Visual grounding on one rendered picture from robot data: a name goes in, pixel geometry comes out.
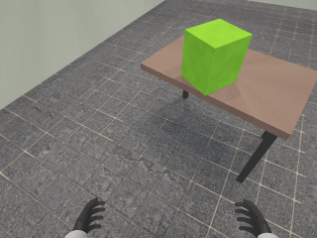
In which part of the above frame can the carton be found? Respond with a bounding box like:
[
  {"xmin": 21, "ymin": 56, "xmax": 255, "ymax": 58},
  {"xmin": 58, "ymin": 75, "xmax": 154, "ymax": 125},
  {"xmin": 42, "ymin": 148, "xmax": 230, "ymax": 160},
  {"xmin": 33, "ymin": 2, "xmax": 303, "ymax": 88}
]
[{"xmin": 181, "ymin": 19, "xmax": 253, "ymax": 96}]

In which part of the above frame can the right robot hand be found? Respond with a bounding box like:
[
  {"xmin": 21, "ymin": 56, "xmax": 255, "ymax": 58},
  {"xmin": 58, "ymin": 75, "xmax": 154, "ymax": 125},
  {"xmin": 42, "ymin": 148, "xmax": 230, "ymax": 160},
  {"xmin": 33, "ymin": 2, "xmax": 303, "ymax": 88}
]
[{"xmin": 235, "ymin": 199, "xmax": 272, "ymax": 238}]

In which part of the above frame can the table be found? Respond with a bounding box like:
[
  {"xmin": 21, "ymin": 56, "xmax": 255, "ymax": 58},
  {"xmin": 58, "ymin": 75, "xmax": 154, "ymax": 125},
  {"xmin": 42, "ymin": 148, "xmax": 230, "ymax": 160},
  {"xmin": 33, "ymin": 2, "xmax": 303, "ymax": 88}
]
[{"xmin": 140, "ymin": 35, "xmax": 317, "ymax": 183}]

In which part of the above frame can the left robot hand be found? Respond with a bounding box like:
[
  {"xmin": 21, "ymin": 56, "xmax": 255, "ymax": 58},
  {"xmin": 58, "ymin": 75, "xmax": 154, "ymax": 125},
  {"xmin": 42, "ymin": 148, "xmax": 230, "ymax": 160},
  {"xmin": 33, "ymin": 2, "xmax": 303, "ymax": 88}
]
[{"xmin": 72, "ymin": 197, "xmax": 106, "ymax": 234}]

